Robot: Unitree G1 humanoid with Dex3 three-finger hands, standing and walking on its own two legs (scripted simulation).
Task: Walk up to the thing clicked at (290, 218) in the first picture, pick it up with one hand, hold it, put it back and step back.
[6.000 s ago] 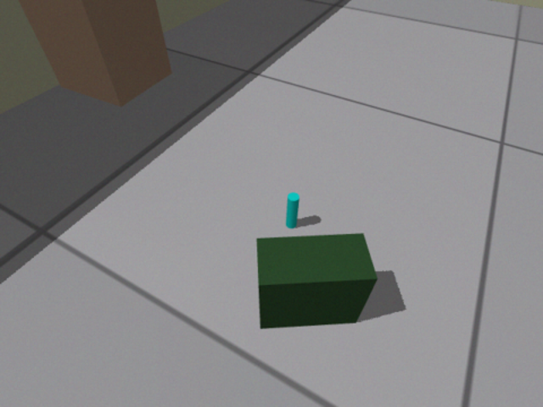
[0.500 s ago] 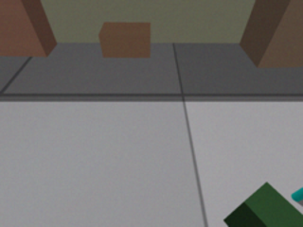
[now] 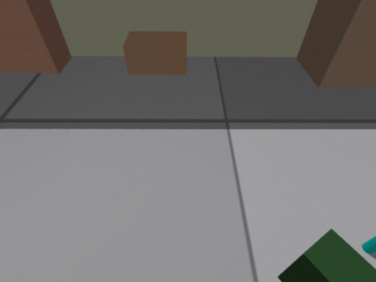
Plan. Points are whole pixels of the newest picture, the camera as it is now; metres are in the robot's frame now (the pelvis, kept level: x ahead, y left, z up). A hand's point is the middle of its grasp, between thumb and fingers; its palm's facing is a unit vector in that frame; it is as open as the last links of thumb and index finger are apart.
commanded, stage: walk up
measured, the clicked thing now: out of the picture +0.49 -0.92 -0.69
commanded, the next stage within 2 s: none
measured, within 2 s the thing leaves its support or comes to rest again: neither
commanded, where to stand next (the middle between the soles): +1.19 +0.02 m, yaw +0 degrees
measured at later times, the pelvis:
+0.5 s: pelvis +0.14 +0.07 -0.01, yaw +0 degrees
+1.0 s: pelvis +0.38 +0.03 -0.01, yaw +0 degrees
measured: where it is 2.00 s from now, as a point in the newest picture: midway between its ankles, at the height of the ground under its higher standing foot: (188, 184)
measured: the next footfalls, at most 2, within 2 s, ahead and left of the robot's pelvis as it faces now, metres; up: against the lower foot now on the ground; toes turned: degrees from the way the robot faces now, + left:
left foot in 0.28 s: +0.18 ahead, +0.18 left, +0.00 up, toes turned +6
right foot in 0.74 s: +0.42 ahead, -0.10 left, +0.00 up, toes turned -6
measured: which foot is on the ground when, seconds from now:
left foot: down 0.00-0.04, up 0.06-0.26, down 0.28-0.76, up 0.78-1.00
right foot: down 0.00-0.28, up 0.30-0.72, down 0.74-1.00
